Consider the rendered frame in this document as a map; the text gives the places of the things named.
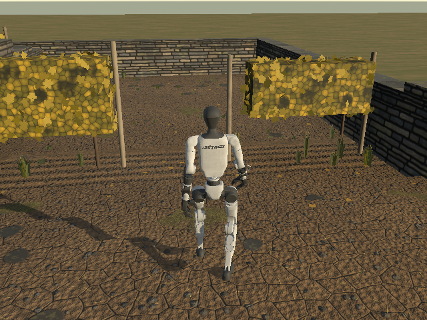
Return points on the robot right forearm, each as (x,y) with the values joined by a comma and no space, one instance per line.
(242,172)

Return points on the robot left forearm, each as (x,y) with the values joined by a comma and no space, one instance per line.
(187,182)

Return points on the right robot foot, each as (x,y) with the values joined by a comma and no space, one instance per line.
(226,274)

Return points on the right robot upper arm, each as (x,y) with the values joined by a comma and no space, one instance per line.
(236,149)

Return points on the robot right hand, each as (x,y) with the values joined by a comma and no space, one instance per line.
(238,179)

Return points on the robot left hand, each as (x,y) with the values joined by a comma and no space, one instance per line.
(186,209)

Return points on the left robot upper arm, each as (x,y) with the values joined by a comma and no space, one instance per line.
(190,154)

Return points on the right robot thigh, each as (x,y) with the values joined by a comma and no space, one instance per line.
(231,200)

